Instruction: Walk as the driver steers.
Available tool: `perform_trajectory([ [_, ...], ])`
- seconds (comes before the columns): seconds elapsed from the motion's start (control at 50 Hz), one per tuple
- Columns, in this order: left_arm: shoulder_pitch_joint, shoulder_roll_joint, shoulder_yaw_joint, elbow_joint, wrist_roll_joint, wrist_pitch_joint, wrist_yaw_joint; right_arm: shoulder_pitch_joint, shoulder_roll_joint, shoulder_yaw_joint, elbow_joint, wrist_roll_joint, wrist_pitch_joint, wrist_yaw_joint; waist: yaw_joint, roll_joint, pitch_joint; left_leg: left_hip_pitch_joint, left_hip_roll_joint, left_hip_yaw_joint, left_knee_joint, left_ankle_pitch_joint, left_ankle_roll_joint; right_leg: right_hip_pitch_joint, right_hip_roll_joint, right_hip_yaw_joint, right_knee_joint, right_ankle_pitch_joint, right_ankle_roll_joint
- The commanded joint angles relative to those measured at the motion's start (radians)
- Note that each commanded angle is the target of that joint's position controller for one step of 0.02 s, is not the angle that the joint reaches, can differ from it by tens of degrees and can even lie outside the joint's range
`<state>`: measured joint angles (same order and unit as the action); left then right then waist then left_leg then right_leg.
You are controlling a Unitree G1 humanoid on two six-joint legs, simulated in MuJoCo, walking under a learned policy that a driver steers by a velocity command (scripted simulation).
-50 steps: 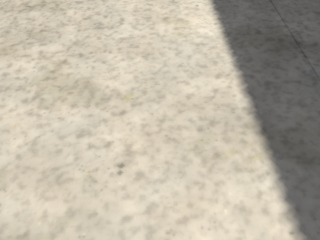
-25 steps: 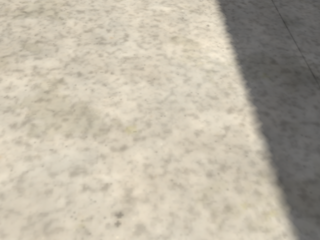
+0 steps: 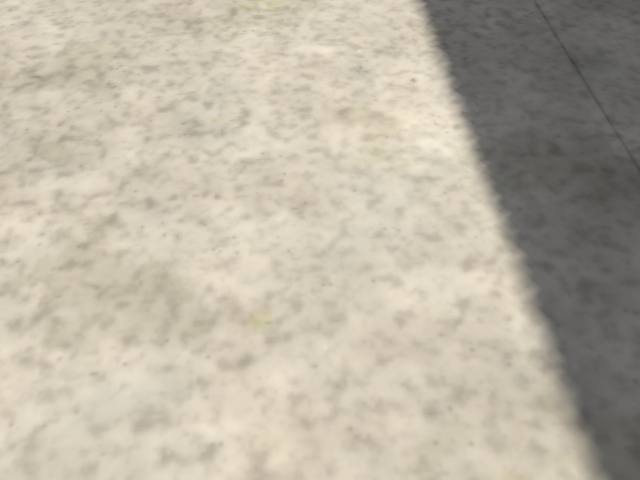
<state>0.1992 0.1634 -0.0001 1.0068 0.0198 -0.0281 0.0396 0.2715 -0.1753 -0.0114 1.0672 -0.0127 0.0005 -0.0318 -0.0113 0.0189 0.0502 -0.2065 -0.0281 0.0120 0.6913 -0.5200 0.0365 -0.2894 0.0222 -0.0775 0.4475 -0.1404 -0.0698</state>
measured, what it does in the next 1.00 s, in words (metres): walks ahead: left foot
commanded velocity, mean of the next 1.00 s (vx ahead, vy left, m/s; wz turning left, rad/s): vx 0.19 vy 0.00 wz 0.00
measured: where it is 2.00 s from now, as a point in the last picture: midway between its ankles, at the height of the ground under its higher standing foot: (345, 367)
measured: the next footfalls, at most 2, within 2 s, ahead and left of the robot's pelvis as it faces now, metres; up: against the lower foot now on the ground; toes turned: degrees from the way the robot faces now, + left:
left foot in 0.10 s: +0.03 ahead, +0.12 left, +0.00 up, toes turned +0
left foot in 1.24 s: +0.51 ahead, +0.06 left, +0.00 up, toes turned +4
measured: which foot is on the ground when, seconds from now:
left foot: up 0.00-0.08, down 0.10-0.76, up 0.78-1.00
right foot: down 0.00-1.00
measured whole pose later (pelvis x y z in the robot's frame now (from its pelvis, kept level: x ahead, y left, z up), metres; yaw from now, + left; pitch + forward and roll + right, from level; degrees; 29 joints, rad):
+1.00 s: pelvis +0.19 -0.03 +0.01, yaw -1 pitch +0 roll +0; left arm 0.45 0.14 0.03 1.10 0.02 -0.09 0.01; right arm 0.19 -0.20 -0.06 1.01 -0.04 -0.05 0.03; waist 0.02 0.03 0.01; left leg -0.57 0.07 0.04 1.01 -0.19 0.06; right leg -0.02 0.06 -0.08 0.26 -0.25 -0.08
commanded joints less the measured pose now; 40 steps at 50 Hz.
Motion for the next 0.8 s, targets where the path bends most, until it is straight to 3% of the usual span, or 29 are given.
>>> perform_trajectory([
  [0.02, -0.008, 0.115, 0.017, -0.018, -0.004, 0.006, 0.008, 0.142, -0.025, -0.003, 0.032, -0.005, 0.020, -0.003, -0.038, -0.120, -0.063, 0.049, 0.026, -0.014, -0.079, 0.108, -0.026, 0.023, -0.223, 0.237, -0.211, 0.104, -0.097],
  [0.06, -0.014, 0.123, 0.020, -0.007, -0.016, 0.013, 0.004, 0.160, -0.024, 0.000, 0.058, -0.004, 0.021, -0.008, -0.046, -0.100, -0.062, 0.117, 0.023, 0.003, -0.228, 0.258, -0.028, -0.006, -0.189, 0.208, -0.201, -0.066, -0.057],
  [0.1, 0.015, 0.126, 0.027, 0.007, -0.022, 0.021, -0.003, 0.116, -0.056, 0.002, 0.044, -0.018, 0.015, -0.010, -0.013, -0.077, -0.009, 0.115, 0.087, -0.070, -0.333, 0.308, -0.019, -0.058, -0.159, 0.214, -0.221, -0.283, 0.008],
  [0.12, 0.032, 0.118, 0.031, 0.012, -0.027, 0.029, -0.007, 0.094, -0.077, 0.000, 0.043, -0.011, 0.011, -0.008, 0.011, -0.036, 0.049, 0.004, 0.095, -0.089, -0.338, 0.222, -0.008, -0.035, -0.124, 0.188, -0.231, -0.274, 0.022],
  [0.14, 0.039, 0.107, 0.030, 0.023, -0.022, 0.031, -0.009, 0.087, -0.066, 0.003, 0.049, -0.005, 0.006, -0.007, 0.014, 0.002, 0.068, -0.062, 0.100, -0.099, -0.362, 0.192, -0.005, 0.030, -0.116, 0.172, -0.203, -0.208, 0.024],
  [0.18, 0.071, 0.088, 0.027, 0.045, -0.013, 0.027, -0.010, 0.075, -0.057, 0.005, 0.053, 0.000, -0.008, -0.009, 0.028, 0.034, 0.041, -0.076, 0.110, -0.110, -0.398, 0.227, -0.003, 0.116, -0.113, 0.158, -0.145, -0.080, 0.019],
  [0.24, 0.084, 0.086, 0.026, 0.066, -0.011, 0.019, -0.011, 0.076, -0.056, 0.007, 0.054, 0.003, -0.021, -0.014, 0.031, 0.013, 0.009, -0.043, 0.119, -0.116, -0.409, 0.277, 0.006, 0.145, -0.114, 0.150, -0.124, 0.003, 0.016],
  [0.44, 0.114, 0.067, 0.014, 0.117, -0.012, 0.022, -0.005, 0.115, -0.042, 0.011, 0.070, 0.003, -0.020, -0.015, 0.021, -0.011, 0.026, -0.012, 0.119, -0.110, -0.415, 0.314, 0.018, 0.131, -0.114, 0.142, -0.121, 0.033, 0.032],
  [0.46, 0.123, 0.063, 0.013, 0.123, -0.012, 0.023, -0.005, 0.130, -0.041, 0.011, 0.075, 0.002, -0.020, -0.015, 0.018, -0.007, 0.007, -0.006, 0.113, -0.111, -0.428, 0.235, 0.023, 0.136, -0.102, 0.134, -0.118, -0.034, 0.032],
  [0.5, 0.119, 0.073, 0.020, 0.116, -0.008, 0.028, -0.008, 0.148, -0.082, -0.007, 0.073, 0.001, -0.012, -0.013, 0.009, 0.038, 0.034, -0.027, 0.109, -0.144, -0.449, -0.035, 0.058, 0.076, -0.042, 0.082, -0.035, -0.242, 0.022],
  [0.54, 0.074, 0.061, 0.022, 0.087, 0.004, 0.030, -0.019, 0.192, -0.115, -0.026, 0.070, 0.000, -0.003, -0.010, -0.023, 0.095, 0.118, -0.024, 0.195, -0.274, -0.536, -0.283, 0.123, -0.091, 0.009, 0.021, 0.105, -0.332, 0.019],
  [0.56, 0.051, 0.039, 0.018, 0.068, 0.015, 0.026, -0.026, 0.205, -0.128, -0.035, 0.071, 0.000, -0.003, -0.010, -0.033, 0.130, 0.159, -0.016, 0.266, -0.350, -0.581, -0.320, 0.161, -0.155, 0.003, -0.004, 0.192, -0.292, 0.019],
  [0.6, 0.013, 0.051, 0.024, 0.030, 0.019, 0.008, -0.036, 0.214, -0.122, -0.042, 0.069, -0.008, -0.014, -0.009, -0.037, 0.120, 0.181, 0.036, 0.328, -0.402, -0.609, -0.225, 0.205, -0.264, -0.051, 0.026, 0.312, -0.276, 0.009],
  [0.64, 0.001, 0.069, 0.033, 0.005, 0.014, -0.015, -0.046, 0.207, -0.121, -0.048, 0.065, -0.014, -0.032, -0.005, -0.024, 0.090, 0.162, 0.114, 0.320, -0.362, -0.577, -0.083, 0.205, -0.308, -0.077, 0.042, 0.306, -0.277, 0.005],
  [0.7, 0.018, 0.065, 0.043, -0.014, -0.003, -0.038, -0.055, 0.180, -0.128, -0.055, 0.056, -0.008, -0.051, 0.000, 0.003, 0.088, 0.122, 0.085, 0.273, -0.261, -0.518, 0.071, 0.179, -0.155, -0.052, 0.004, 0.173, -0.214, 0.003],
  [0.74, 0.184, 0.052, 0.053, 0.038, -0.009, -0.042, -0.053, 0.129, -0.129, -0.057, 0.041, 0.001, -0.057, 0.005, 0.085, 0.050, 0.085, -0.088, 0.206, -0.166, -0.393, 0.153, 0.142, 0.160, 0.012, -0.046, 0.029, -0.131, 0.000],
  [0.76, 0.316, 0.087, 0.070, 0.078, -0.005, -0.048, -0.043, 0.118, -0.102, -0.048, 0.031, -0.004, -0.067, 0.010, 0.138, -0.032, 0.034, -0.197, 0.148, -0.092, -0.219, 0.234, 0.112, 0.357, -0.027, 0.035, -0.024, -0.165, -0.011],
  [0.78, 0.451, 0.198, 0.097, 0.096, 0.006, -0.053, -0.030, 0.091, -0.016, -0.024, -0.019, 0.003, -0.077, 0.023, 0.180, -0.303, -0.025, -0.382, 0.010, 0.060, 0.137, 0.130, 0.050, 0.493, -0.290, 0.449, -0.230, -0.441, -0.085],
  [0.8, 0.503, 0.216, 0.100, 0.125, 0.000, -0.038, -0.032, 0.066, -0.073, -0.041, -0.049, -0.019, -0.076, 0.030, 0.160, -0.318, -0.016, -0.500, -0.029, 0.032, 0.365, -0.032, 0.055, 0.457, -0.410, 0.733, -0.334, -0.546, -0.160],
])
Velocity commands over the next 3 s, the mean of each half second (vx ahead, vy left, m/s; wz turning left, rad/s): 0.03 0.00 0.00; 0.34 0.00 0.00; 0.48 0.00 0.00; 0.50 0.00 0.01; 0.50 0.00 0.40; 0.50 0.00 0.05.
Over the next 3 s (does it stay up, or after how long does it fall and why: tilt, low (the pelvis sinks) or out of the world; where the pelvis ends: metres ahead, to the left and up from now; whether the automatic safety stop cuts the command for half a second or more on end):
stays up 1.32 0.05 -0.01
